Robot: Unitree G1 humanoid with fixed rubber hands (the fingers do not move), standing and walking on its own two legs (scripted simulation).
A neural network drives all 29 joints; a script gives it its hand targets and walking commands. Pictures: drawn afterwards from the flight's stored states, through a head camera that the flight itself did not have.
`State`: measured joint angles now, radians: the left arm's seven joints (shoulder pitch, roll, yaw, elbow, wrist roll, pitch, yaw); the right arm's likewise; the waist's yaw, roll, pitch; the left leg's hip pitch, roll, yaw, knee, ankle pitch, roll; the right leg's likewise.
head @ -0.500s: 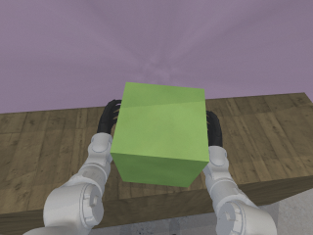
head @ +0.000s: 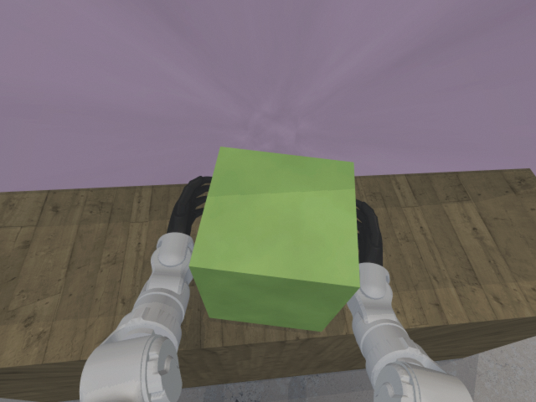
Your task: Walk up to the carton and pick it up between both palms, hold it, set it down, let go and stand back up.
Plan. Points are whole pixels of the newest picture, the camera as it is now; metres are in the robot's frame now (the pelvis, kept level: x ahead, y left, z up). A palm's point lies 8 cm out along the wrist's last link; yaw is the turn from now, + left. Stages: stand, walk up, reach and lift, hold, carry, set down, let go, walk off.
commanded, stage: reach and lift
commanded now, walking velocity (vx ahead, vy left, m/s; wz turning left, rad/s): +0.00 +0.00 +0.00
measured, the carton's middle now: (275, 246) +0.35 -0.03 -0.03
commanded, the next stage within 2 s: none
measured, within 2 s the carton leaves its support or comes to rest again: leaves its support in 0.40 s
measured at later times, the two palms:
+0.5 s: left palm (179, 230) +0.37 +0.12 +0.02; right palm (368, 256) +0.31 -0.17 +0.00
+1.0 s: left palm (183, 212) +0.38 +0.11 +0.05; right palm (375, 241) +0.32 -0.18 +0.02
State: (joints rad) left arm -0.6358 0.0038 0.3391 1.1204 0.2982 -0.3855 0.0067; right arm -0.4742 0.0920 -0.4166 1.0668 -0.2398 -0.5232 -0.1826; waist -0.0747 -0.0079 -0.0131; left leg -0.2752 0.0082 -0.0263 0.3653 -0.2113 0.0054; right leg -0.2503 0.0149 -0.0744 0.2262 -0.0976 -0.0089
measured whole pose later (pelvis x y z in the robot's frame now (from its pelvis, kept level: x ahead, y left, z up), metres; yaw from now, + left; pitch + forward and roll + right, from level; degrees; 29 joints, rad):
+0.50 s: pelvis -0.01 +0.00 +0.00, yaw -1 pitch +9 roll -1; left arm -0.63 0.01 0.31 1.10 0.30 -0.45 0.02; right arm -0.50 0.08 -0.44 1.15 -0.26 -0.66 -0.20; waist -0.05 -0.02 -0.04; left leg -0.32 0.01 -0.02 0.34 -0.18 0.00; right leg -0.30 0.02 -0.07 0.20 -0.06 -0.01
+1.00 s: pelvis -0.01 +0.00 +0.00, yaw -1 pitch +8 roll -1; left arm -0.65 0.03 0.15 1.07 0.14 -0.34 0.09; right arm -0.50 0.01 -0.20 1.05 -0.04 -0.49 -0.22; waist -0.05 0.01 -0.09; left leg -0.31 0.01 -0.01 0.35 -0.18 0.00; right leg -0.30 0.02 -0.06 0.22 -0.07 -0.01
